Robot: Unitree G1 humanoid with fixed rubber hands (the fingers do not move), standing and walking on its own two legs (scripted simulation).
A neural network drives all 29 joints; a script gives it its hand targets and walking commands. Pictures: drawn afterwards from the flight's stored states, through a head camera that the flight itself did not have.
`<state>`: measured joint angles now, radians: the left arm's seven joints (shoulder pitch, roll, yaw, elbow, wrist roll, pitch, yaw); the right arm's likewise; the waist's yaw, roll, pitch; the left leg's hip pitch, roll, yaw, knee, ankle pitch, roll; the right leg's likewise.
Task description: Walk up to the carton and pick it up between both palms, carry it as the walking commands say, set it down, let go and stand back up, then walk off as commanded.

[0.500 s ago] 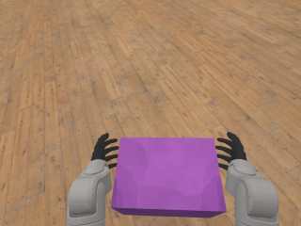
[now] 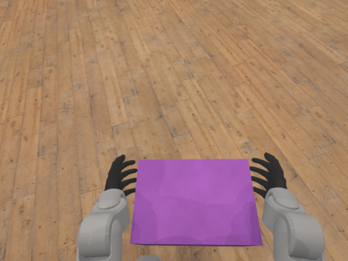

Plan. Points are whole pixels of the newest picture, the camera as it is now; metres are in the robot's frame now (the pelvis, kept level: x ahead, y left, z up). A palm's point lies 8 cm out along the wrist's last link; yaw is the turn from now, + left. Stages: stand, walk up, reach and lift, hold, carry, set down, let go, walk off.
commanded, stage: carry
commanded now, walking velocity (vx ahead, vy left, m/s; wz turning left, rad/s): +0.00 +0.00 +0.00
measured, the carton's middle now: (192, 205) +0.25 -0.02 -0.03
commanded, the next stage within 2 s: none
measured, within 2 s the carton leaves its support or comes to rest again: neither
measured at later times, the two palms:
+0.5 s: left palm (162, 62) +0.70 +0.06 +0.04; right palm (258, 53) +0.70 -0.26 +0.06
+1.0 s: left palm (182, 6) +1.15 -0.03 +0.03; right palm (253, 0) +1.12 -0.34 +0.05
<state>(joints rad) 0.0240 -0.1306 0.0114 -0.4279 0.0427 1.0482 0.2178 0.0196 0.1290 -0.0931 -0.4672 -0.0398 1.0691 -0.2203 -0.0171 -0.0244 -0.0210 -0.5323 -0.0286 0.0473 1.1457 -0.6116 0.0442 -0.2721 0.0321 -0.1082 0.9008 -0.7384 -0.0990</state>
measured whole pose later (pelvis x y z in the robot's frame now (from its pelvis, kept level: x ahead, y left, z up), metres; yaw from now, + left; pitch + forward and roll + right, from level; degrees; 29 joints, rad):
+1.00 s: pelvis +0.87 -0.16 +0.00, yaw -4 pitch +4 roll -2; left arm -0.06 -0.13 0.01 -0.23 0.13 0.88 0.18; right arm -0.02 0.13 -0.15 -0.24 -0.06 0.86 -0.14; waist 0.01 -0.06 0.02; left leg -0.52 -0.03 -0.04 1.32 -0.61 0.06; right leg -0.53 0.10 -0.25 0.91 -0.48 -0.19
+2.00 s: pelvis +1.45 -0.30 +0.03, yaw -5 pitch +4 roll +3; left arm -0.08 -0.13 0.07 -0.03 0.17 0.77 0.11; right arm -0.06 0.13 -0.14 -0.07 -0.15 0.78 -0.13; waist 0.00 -0.06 -0.04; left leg -0.46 -0.01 0.11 0.85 -0.44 0.03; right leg -0.20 -0.01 -0.16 0.69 -0.58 -0.09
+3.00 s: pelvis +1.99 -0.47 +0.02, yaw -4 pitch +2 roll +5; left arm -0.02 -0.13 0.10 -0.07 0.16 0.71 0.09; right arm -0.06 0.13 -0.11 -0.02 -0.19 0.69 -0.10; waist 0.03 -0.11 -0.02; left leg -0.42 -0.05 0.17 0.78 -0.38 0.06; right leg -0.14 -0.02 -0.12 0.83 -0.64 -0.07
